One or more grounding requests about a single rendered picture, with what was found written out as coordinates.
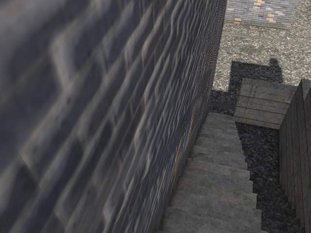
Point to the stairs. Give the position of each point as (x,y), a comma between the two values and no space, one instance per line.
(214,193)

